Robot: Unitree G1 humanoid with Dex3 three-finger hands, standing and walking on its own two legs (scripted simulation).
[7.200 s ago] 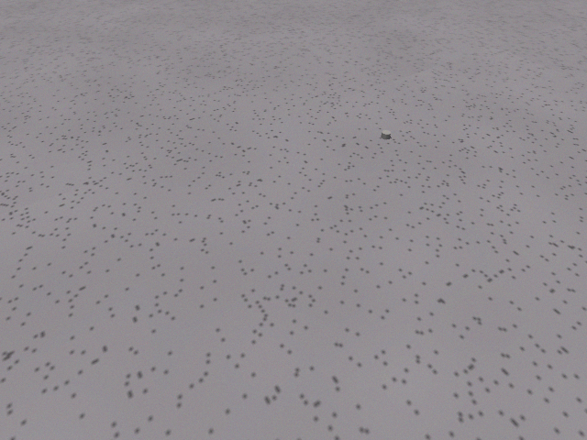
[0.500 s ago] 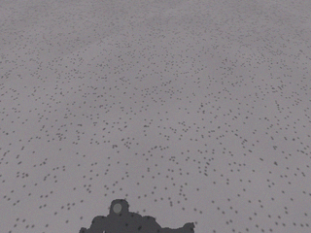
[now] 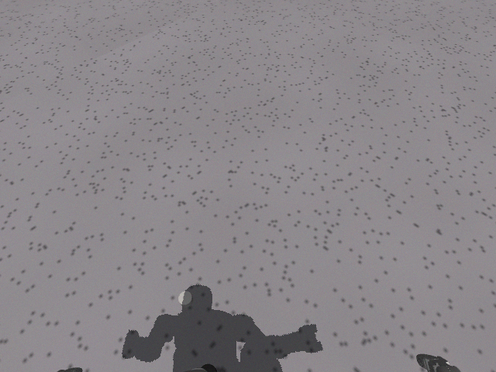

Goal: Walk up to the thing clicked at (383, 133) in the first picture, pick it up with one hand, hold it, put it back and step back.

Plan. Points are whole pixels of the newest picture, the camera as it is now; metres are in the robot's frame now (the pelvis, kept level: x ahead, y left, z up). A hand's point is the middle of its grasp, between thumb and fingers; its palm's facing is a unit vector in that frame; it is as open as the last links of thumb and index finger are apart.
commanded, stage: walk up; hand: left
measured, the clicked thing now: (185, 299) +0.44 +0.25 -0.75
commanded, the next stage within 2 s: stand in 1.18 s
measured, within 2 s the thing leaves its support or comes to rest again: neither
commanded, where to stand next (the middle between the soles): +0.08 -0.01 m, yaw +3 degrees
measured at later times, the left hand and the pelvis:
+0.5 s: hand out of the picture -0.02 +0.27 -0.14, palm faces +0.13 -0.91 -0.39, open 7.4 cm; pelvis -0.02 +0.00 +0.00, yaw +7 degrees
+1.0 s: hand out of the picture +0.07 +0.28 -0.14, palm faces +0.05 -0.93 -0.38, open 7.4 cm; pelvis +0.00 +0.01 +0.01, yaw +3 degrees
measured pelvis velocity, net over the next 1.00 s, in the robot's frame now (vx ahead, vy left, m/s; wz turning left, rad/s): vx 0.00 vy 0.01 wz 0.06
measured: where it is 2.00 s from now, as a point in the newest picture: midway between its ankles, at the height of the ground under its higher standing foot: outside the picture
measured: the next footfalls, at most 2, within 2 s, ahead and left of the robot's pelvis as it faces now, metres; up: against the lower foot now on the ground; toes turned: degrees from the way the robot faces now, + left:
left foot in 0.50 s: +0.02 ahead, +0.13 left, +0.00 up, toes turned +7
